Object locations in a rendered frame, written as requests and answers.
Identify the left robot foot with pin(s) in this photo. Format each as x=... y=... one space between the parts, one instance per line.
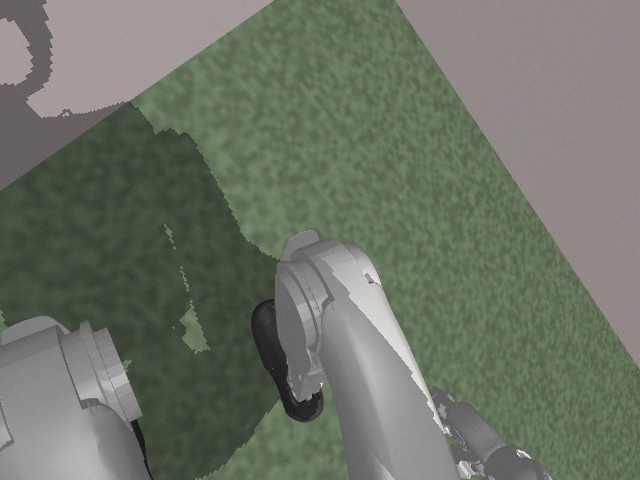
x=141 y=441

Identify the right robot foot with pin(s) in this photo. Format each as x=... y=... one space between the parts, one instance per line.
x=264 y=329

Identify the right robot hand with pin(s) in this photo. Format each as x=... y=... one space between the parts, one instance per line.
x=469 y=428

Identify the right robot arm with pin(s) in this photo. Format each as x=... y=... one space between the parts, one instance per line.
x=513 y=463

